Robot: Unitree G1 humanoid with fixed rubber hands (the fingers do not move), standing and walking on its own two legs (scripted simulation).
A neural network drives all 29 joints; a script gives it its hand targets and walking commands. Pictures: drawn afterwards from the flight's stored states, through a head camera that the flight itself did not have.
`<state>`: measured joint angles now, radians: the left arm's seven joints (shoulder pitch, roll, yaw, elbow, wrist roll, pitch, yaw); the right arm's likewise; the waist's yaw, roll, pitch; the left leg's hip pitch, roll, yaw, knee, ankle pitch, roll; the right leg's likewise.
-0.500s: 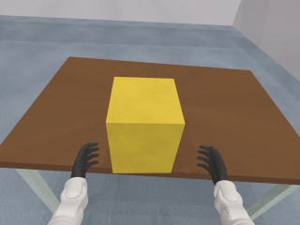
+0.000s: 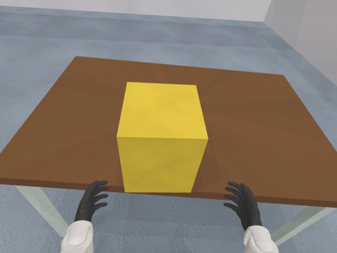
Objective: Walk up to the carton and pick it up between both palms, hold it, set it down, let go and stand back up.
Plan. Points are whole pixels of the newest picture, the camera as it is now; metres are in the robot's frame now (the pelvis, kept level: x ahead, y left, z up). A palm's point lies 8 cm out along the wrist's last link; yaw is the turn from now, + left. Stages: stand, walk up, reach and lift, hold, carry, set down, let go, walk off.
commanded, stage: set down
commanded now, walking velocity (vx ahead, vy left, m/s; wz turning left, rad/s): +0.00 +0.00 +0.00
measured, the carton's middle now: (160, 139) +0.44 +0.04 +0.02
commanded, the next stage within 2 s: let go in 1.84 s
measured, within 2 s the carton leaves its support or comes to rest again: neither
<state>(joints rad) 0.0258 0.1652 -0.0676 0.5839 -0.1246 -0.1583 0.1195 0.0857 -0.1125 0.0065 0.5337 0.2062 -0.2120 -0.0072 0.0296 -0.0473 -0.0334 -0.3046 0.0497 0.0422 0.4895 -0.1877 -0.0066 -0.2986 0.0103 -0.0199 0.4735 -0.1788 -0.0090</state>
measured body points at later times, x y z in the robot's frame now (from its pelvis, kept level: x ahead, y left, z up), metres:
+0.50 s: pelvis +0.02 +0.00 +0.00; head +0.03 +0.02 +0.45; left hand +0.22 +0.22 -0.06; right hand +0.24 -0.20 -0.03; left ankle +0.04 +0.13 -0.74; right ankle +0.05 -0.11 -0.74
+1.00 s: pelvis +0.03 +0.00 +0.00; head +0.05 +0.02 +0.45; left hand +0.22 +0.23 -0.08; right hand +0.23 -0.20 -0.05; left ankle +0.04 +0.13 -0.74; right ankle +0.05 -0.11 -0.74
